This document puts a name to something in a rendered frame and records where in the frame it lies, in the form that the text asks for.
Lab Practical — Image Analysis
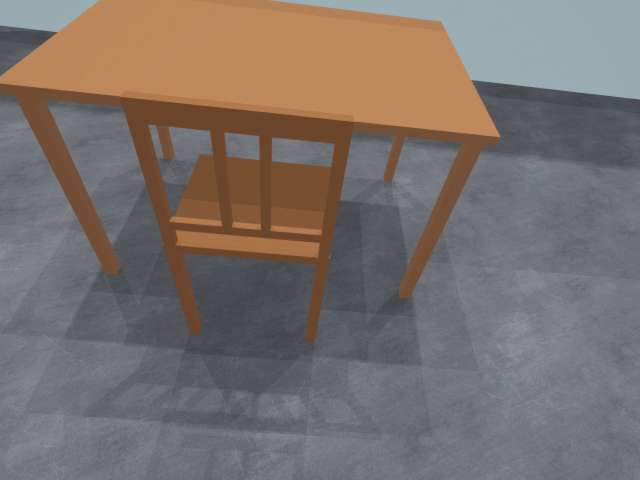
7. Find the table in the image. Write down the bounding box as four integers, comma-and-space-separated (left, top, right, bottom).
0, 0, 500, 298

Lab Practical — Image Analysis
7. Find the chair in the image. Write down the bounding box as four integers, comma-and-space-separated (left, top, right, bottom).
120, 91, 354, 343

